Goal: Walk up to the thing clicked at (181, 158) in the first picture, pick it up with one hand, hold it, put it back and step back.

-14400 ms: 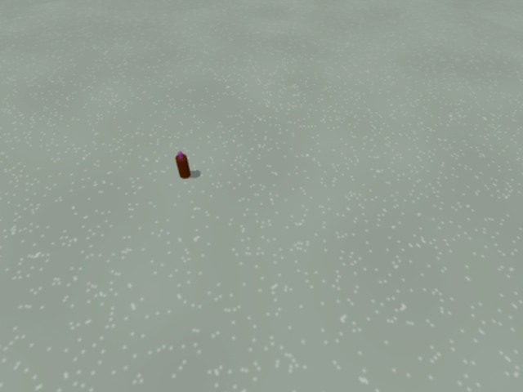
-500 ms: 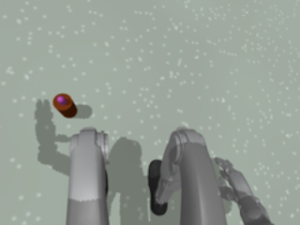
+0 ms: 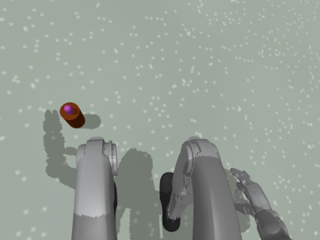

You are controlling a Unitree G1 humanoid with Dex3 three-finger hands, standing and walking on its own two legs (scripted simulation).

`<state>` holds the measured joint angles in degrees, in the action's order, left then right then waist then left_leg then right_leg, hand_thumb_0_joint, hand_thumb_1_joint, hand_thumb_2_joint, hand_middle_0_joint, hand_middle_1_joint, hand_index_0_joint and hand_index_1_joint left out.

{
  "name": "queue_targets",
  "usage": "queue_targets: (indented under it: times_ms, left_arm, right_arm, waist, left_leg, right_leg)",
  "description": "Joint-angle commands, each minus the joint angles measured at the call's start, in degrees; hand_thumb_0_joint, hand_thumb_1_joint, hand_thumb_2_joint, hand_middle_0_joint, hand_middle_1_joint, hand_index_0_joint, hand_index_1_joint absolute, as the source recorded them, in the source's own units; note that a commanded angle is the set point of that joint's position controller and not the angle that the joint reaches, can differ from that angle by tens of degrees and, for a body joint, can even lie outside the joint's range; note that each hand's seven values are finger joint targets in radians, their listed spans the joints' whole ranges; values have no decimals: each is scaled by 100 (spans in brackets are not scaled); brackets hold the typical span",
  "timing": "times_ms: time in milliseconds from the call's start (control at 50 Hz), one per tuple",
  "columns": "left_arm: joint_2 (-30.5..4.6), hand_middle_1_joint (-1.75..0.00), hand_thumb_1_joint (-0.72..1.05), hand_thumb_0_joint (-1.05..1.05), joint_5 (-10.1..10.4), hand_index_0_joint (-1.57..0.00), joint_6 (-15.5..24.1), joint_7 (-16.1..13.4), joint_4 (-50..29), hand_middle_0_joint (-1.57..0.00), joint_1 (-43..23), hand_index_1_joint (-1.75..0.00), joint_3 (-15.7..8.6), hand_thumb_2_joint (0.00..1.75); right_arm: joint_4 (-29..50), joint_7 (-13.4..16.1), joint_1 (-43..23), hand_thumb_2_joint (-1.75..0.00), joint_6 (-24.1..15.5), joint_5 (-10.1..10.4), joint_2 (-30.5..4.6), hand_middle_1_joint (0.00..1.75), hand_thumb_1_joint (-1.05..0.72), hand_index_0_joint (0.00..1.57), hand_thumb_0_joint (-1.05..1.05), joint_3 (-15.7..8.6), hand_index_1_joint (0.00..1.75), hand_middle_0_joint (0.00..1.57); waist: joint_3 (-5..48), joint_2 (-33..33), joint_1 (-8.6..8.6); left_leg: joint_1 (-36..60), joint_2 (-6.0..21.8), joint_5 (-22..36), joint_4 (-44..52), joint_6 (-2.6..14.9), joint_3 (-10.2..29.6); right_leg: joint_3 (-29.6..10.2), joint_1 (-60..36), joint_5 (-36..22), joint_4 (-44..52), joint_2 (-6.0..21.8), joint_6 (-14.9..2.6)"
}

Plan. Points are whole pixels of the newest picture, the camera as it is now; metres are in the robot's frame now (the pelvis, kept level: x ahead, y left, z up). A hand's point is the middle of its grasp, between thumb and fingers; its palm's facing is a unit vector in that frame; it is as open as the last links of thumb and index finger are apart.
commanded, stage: go down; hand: left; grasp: from the side
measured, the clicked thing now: (72, 114) +0.43 +0.26 -0.29
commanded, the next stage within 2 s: none
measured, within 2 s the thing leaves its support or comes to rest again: neither
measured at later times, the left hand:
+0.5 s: hand out of the picture +0.35 +0.45 +0.02, palm faces +0.23 -0.97 -0.01, open 16.9 cm
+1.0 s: hand out of the picture +0.35 +0.45 +0.02, palm faces +0.25 -0.97 -0.02, open 17.0 cm
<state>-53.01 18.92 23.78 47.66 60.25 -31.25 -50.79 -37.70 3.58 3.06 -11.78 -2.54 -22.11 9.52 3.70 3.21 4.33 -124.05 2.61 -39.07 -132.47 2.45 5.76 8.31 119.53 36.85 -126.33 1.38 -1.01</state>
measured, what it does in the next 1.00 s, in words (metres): stands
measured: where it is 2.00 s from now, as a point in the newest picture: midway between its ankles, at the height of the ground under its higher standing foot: (139, 215)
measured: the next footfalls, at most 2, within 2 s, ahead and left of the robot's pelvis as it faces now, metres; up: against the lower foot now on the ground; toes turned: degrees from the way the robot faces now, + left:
none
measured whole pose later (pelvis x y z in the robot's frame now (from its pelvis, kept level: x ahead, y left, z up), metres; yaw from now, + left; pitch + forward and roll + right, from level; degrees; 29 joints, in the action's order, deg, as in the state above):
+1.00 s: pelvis +0.00 +0.00 +0.00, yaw +0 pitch +30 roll -9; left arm -54.4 19.6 24.2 48.4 61.9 -30.7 -51.5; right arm -37.5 3.5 2.9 -11.9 -2.5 -22.4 9.7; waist 3.2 3.1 4.5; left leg -124.2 2.4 -39.5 -132.5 2.5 5.9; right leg 8.3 119.6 37.4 -126.3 1.3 -0.9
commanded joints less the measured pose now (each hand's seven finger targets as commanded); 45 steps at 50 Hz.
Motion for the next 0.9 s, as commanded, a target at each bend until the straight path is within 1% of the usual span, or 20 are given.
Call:
queue_targets:
  times_ms: [0,60,100,120,140,160,180,300,340,380,420,500,540,560,580,660,720,740,780,880]
  left_arm:
    - [-2445,0,-37,0,243,-1,322,4,-712,-4,-653,-2,-445,9]
    - [-2563,0,-38,0,295,-1,392,8,-776,-5,-661,-2,-541,8]
    - [-2437,-1,-38,0,289,-1,403,36,-868,-4,-751,-3,-387,9]
    - [-2434,0,-37,0,282,-1,422,22,-993,-4,-805,-3,-403,9]
    - [-2257,0,-36,0,268,-1,391,53,-745,-4,-739,-3,-271,9]
    - [-2423,0,-37,0,264,-1,422,56,-957,-4,-829,-2,-380,9]
    - [-2538,0,-39,0,266,-1,432,58,-1009,-5,-912,-2,-411,8]
    - [-2466,0,-36,0,199,-1,411,74,-1371,-4,-1083,-2,-306,9]
    - [-2599,0,-37,0,187,-1,377,38,-1415,-5,-1059,-3,-405,9]
    - [-2410,0,-37,0,222,-1,310,-11,-1156,-5,-753,-2,-418,9]
    - [-2446,0,-39,0,257,-1,308,-20,-1239,-5,-867,-3,-424,9]
    - [-2421,0,-36,0,273,-1,273,-17,-1013,-4,-420,-2,-537,9]
    - [-2066,0,-39,0,334,-1,275,5,-918,-4,-487,-3,-345,9]
    - [-2148,0,-37,0,361,-1,297,-1,-998,-4,-506,-2,-402,9]
    - [-2072,0,-37,0,399,-1,325,10,-956,-4,-544,-2,-383,8]
    - [-2297,0,-37,0,309,-1,418,41,-1375,-4,-946,-3,-330,8]
    - [-2367,-1,-39,0,254,-1,435,26,-1364,-4,-1142,-3,-303,9]
    - [-2477,-1,-39,0,261,-1,446,32,-1428,-4,-1075,-3,-393,9]
    - [-2598,-2,-41,0,231,-2,423,17,-1384,-4,-1124,-4,-432,9]
    - [-2403,-1,-39,0,253,-1,344,40,-721,-4,-640,-3,-426,9]
  right_arm:
    - [255,114,608,-91,-121,56,-1442,30,-92,20,0,-535,30,20]
    - [319,99,543,-91,-146,47,-1430,30,-92,20,0,-511,30,20]
    - [261,105,575,-91,-155,36,-1427,30,-92,20,0,-553,30,20]
    - [319,105,554,-91,-164,38,-1455,30,-91,20,0,-568,30,20]
    - [209,94,616,-91,-180,37,-1435,30,-91,20,0,-577,30,20]
    - [272,98,602,-91,-196,26,-1487,30,-91,20,0,-577,30,20]
    - [286,107,568,-91,-200,41,-1483,30,-91,20,0,-580,30,20]
    - [193,146,717,-91,-178,27,-1558,30,-92,20,0,-632,30,20]
    - [233,145,685,-91,-165,45,-1514,30,-92,20,0,-635,30,20]
    - [242,134,672,-91,-146,61,-1480,30,-92,20,0,-596,30,20]
    - [253,127,657,-91,-144,71,-1484,30,-92,20,0,-629,30,20]
    - [295,117,634,-91,-112,87,-1457,30,-92,20,0,-576,30,20]
    - [313,107,599,-91,-112,92,-1438,30,-91,20,0,-584,30,20]
    - [318,100,580,-91,-140,80,-1443,30,-91,20,0,-588,30,20]
    - [313,88,606,-91,-152,75,-1424,30,-91,20,0,-583,30,20]
    - [262,109,651,-91,-172,61,-1485,30,-91,20,0,-659,30,20]
    - [252,117,673,-91,-183,52,-1468,30,-91,20,0,-657,30,20]
    - [219,128,674,-91,-173,55,-1489,30,-91,20,0,-636,30,20]
    - [217,140,668,-91,-155,58,-1449,30,-92,20,0,-616,30,20]
    - [232,121,606,-91,-143,49,-1439,30,-91,20,0,-536,30,20]
  waist:
    - [3162,-1452,-300]
    - [3301,-1411,-348]
    - [3288,-1508,-307]
    - [3309,-1567,-292]
    - [3259,-1517,-247]
    - [3398,-1661,-240]
    - [3463,-1718,-265]
    - [3717,-2247,-253]
    - [3702,-2160,-348]
    - [3584,-2012,-375]
    - [3503,-1866,-340]
    - [3477,-1868,-436]
    - [3319,-1608,-269]
    - [3344,-1625,-334]
    - [3384,-1473,-256]
    - [3537,-1850,-251]
    - [3580,-1731,-189]
    - [3628,-1928,-275]
    - [3643,-1915,-326]
    - [3254,-1659,-324]
  left_leg:
    - [2432,-103,471,1889,-77,73]
    - [2359,-114,616,1776,-51,-51]
    - [2421,-96,467,1798,-59,-69]
    - [2467,-89,505,1812,-63,-53]
    - [2507,-78,445,1813,-73,-28]
    - [2624,-78,643,1772,-91,-16]
    - [2660,-78,544,1813,-87,-9]
    - [3395,-33,849,2002,-202,217]
    - [3253,-44,771,2042,-188,210]
    - [3127,-71,775,2042,-174,192]
    - [2926,-86,637,2009,-142,153]
    - [3095,-82,981,2026,-172,217]
    - [2837,-90,881,1938,-131,171]
    - [2754,-103,945,1893,-118,91]
    - [2662,-109,956,1810,-98,45]
    - [2933,-73,717,1932,-128,83]
    - [2839,-80,466,1909,-98,55]
    - [2992,-78,548,1997,-127,103]
    - [2942,-88,572,1997,-127,89]
    - [2625,-114,630,1913,-107,36]
  right_leg:
    - [-75,-1400,-269,1072,-285,-135]
    - [-136,-1633,-368,1119,-298,-125]
    - [-157,-1596,-237,1163,-302,-124]
    - [-142,-1556,-290,1138,-304,-135]
    - [-139,-1412,-224,1131,-316,-141]
    - [-106,-1492,-412,1071,-308,-150]
    - [-117,-1422,-345,1071,-304,-151]
    - [-55,-1112,-576,887,-257,-189]
    - [-74,-1125,-503,906,-254,-191]
    - [-67,-1167,-505,917,-250,-178]
    - [-84,-1214,-388,984,-257,-167]
    - [-52,-1152,-570,902,-249,-182]
    - [-44,-1232,-546,976,-262,-164]
    - [-84,-1387,-605,1002,-262,-161]
    - [-89,-1493,-616,1060,-280,-146]
    - [-101,-1371,-453,1029,-267,-161]
    - [-131,-1411,-306,1114,-280,-141]
    - [-118,-1347,-381,1027,-267,-160]
    - [-130,-1365,-359,1023,-263,-166]
    - [-104,-1375,-369,1030,-270,-160]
